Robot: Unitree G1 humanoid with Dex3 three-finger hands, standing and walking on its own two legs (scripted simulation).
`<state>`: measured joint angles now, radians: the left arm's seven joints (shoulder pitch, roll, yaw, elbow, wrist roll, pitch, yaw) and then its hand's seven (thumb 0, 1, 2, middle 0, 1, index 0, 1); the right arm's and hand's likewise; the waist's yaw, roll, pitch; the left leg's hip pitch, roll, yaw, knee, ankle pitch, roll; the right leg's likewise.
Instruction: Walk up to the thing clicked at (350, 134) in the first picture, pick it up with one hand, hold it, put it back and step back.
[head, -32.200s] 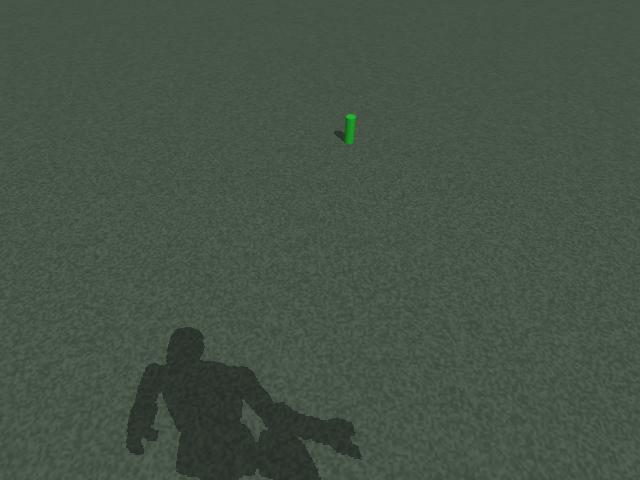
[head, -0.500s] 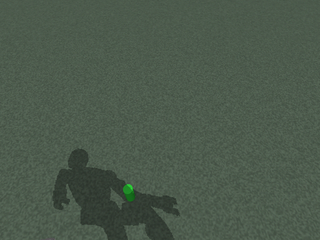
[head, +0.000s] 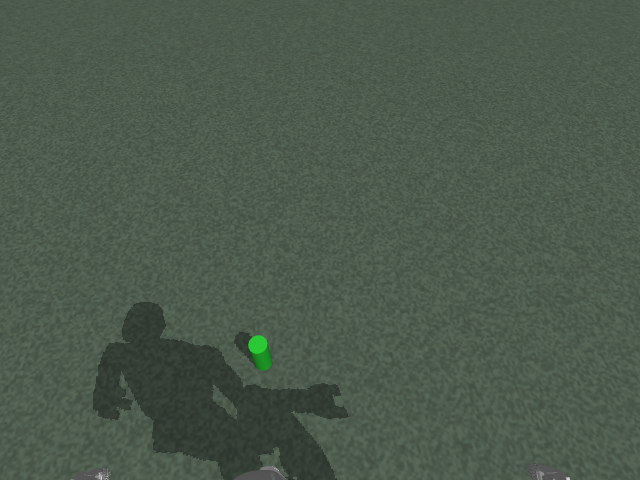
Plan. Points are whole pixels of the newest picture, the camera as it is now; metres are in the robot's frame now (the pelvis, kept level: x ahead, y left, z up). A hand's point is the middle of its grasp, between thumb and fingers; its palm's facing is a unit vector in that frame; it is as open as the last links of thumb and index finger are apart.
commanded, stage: step back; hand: left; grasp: from the side
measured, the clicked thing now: (261, 353) +0.51 +0.18 -0.68
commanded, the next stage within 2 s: none
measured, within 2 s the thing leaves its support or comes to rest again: neither
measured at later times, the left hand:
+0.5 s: hand out of the picture -0.02 +0.28 -0.14, palm faces +0.05 -0.94 -0.34, open 7.4 cm
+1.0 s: hand out of the picture -0.18 +0.22 -0.11, palm faces +0.01 -0.90 -0.44, open 7.4 cm
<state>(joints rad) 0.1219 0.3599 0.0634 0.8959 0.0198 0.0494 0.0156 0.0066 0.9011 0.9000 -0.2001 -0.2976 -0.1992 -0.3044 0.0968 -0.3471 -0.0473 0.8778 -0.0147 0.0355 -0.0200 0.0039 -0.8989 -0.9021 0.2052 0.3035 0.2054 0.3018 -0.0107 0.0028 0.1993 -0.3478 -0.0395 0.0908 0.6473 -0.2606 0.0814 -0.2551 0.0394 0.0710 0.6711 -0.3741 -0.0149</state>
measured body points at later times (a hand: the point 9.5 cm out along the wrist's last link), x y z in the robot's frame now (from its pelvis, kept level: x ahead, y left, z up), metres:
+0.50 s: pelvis -0.12 +0.01 +0.01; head -0.07 +0.04 +0.46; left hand -0.03 +0.33 -0.12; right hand -0.02 -0.29 -0.09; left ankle -0.12 +0.13 -0.72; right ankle -0.10 -0.13 -0.65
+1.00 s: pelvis -0.28 -0.04 +0.01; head -0.22 -0.07 +0.46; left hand -0.18 +0.27 -0.08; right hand -0.18 -0.36 -0.12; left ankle -0.31 +0.11 -0.64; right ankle -0.24 -0.15 -0.72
